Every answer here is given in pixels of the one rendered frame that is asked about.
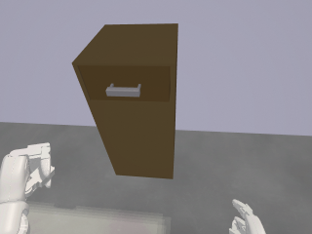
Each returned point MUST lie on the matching right robot hand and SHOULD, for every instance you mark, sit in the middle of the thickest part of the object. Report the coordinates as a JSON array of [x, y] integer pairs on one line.
[[251, 225]]

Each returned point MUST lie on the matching left robot hand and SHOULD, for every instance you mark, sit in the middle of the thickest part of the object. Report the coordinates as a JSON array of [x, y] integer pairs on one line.
[[16, 170]]

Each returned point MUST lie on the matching drawer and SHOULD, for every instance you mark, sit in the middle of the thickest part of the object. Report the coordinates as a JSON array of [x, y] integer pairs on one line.
[[155, 81]]

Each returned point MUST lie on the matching cabinet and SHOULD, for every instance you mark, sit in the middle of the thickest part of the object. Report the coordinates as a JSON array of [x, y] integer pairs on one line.
[[139, 136]]

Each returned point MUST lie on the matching handle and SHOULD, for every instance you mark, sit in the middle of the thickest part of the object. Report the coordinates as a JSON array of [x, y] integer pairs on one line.
[[123, 91]]

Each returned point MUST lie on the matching left robot forearm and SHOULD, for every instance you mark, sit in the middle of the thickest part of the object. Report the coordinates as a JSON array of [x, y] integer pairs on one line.
[[13, 218]]

